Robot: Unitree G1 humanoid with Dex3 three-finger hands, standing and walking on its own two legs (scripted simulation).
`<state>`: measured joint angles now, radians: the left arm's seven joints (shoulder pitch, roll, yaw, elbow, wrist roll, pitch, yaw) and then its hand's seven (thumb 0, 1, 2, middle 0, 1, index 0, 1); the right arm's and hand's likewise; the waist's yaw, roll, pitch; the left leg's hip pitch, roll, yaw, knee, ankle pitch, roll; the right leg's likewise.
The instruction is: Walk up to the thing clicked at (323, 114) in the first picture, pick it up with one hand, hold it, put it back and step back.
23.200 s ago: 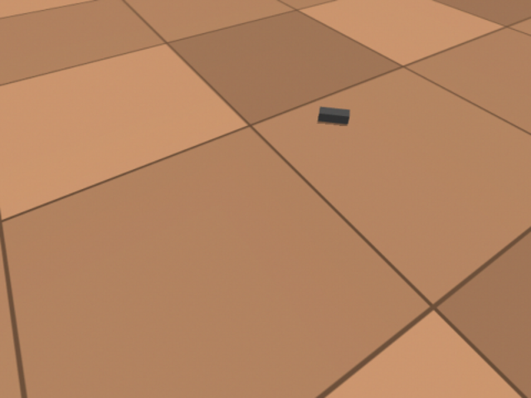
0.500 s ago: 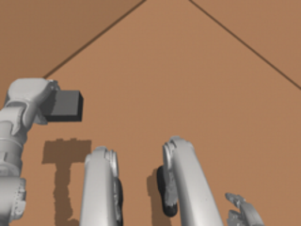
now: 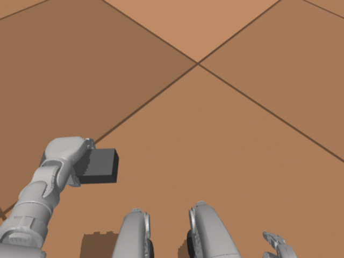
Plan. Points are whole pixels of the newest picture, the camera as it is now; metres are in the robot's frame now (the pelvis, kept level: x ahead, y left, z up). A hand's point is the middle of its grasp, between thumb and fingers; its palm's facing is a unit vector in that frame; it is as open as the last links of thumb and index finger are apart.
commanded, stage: lift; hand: left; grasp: from above
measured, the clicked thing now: (80, 166) +0.37 +0.24 -0.10
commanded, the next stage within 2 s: hold in 0.60 s
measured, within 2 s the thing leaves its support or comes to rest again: neither
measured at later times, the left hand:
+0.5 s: hand (66, 141) +0.37 +0.22 +0.04, palm faces -0.43 -0.04 -0.90, open 10.2 cm
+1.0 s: hand (58, 126) +0.38 +0.22 +0.09, palm faces -0.46 -0.02 -0.89, open 10.2 cm
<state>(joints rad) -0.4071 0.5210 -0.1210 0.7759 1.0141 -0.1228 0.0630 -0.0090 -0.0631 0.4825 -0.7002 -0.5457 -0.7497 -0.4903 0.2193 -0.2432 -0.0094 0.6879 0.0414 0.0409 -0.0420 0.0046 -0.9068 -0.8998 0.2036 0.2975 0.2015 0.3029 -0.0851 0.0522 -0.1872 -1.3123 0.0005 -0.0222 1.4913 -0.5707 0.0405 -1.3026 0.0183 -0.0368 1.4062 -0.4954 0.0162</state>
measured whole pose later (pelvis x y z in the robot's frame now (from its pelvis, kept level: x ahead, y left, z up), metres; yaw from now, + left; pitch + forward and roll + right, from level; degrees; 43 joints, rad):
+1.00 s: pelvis +0.07 +0.00 +0.14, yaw +0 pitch +8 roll -1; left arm -0.30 0.43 -0.22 0.72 0.99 -0.06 0.01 -0.01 -0.04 0.46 -0.69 -0.55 -0.74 -0.49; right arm 0.24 -0.25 -0.04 0.69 0.06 0.05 -0.06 0.01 -0.90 -0.89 0.20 0.30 0.20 0.30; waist -0.02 0.05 -0.08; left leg -0.50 0.00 0.03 0.73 -0.37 0.03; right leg -0.52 0.02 0.03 0.70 -0.32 0.01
